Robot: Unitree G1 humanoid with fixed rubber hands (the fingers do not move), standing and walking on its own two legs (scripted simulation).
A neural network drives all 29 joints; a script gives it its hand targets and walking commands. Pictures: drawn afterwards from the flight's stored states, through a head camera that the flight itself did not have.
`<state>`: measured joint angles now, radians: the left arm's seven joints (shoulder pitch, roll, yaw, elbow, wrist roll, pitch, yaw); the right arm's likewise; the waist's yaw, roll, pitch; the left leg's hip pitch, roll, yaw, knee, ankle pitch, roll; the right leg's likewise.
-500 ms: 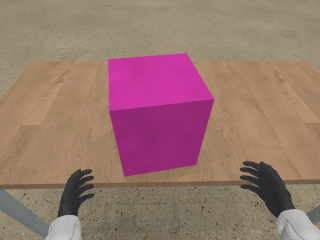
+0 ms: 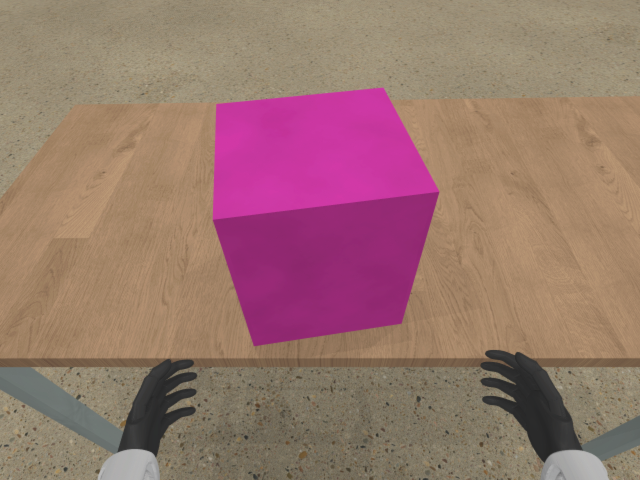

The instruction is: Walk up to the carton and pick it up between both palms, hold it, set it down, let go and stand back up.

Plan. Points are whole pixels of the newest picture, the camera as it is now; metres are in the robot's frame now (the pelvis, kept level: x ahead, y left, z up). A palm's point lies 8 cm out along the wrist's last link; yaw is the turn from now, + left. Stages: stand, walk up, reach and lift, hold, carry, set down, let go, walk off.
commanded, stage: set down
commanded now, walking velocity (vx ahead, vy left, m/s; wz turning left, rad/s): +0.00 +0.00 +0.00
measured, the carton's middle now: (316, 222) +0.42 +0.06 +0.10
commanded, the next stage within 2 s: let go in 1.10 s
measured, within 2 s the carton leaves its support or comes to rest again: neither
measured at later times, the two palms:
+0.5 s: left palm (147, 452) +0.16 +0.24 -0.03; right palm (544, 471) +0.17 -0.20 -0.01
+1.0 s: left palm (154, 453) +0.16 +0.25 -0.06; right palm (531, 472) +0.17 -0.20 -0.05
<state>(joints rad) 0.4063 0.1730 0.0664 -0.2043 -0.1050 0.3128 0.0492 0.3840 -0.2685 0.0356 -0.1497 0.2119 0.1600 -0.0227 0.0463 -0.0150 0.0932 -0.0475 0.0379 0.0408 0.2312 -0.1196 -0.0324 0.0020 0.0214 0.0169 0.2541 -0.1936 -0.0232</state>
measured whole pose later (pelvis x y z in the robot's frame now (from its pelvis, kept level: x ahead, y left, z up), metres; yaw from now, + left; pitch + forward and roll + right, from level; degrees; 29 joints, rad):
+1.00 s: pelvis +0.00 +0.02 +0.00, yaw -1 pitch -3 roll +0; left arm 0.26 0.20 0.02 0.29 -0.02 0.16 0.03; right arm 0.25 -0.20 -0.01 0.42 0.04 -0.07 0.04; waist 0.03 -0.03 0.08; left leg -0.09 0.02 0.06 0.31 -0.16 -0.01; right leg -0.04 0.00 0.03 0.31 -0.22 0.00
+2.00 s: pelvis +0.00 +0.02 -0.01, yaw +0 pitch +0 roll +0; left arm 0.21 0.39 0.04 0.78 0.04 -0.02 -0.03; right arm 0.21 -0.38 -0.05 0.82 -0.03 -0.04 0.03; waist 0.01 -0.02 0.01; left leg -0.22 0.03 0.05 0.47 -0.25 0.00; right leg -0.14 0.00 0.01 0.43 -0.28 0.01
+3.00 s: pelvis -0.01 +0.03 +0.00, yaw +0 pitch -2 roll +0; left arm 0.14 0.40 -0.01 1.04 0.01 -0.03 -0.01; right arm 0.14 -0.39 0.00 1.06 -0.02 -0.02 0.01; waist 0.00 -0.01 0.04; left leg -0.15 0.02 0.06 0.35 -0.17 0.00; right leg -0.08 -0.01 0.00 0.33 -0.22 0.02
